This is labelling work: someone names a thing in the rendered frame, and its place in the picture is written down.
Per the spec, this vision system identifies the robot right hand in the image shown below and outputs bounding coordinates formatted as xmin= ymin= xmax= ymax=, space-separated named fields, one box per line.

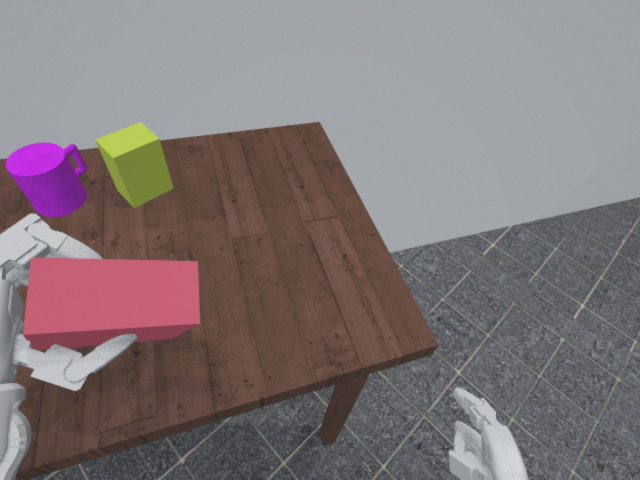
xmin=449 ymin=388 xmax=529 ymax=480

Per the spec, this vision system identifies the table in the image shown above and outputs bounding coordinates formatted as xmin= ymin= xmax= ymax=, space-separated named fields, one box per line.
xmin=0 ymin=122 xmax=439 ymax=480

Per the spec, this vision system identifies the robot left hand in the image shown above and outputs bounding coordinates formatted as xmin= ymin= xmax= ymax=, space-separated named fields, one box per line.
xmin=0 ymin=214 xmax=138 ymax=391

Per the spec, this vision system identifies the sponge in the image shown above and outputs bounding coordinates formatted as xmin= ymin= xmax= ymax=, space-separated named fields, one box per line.
xmin=23 ymin=257 xmax=200 ymax=350

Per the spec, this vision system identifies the left robot forearm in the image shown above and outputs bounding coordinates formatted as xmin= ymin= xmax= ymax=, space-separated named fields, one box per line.
xmin=0 ymin=383 xmax=31 ymax=480

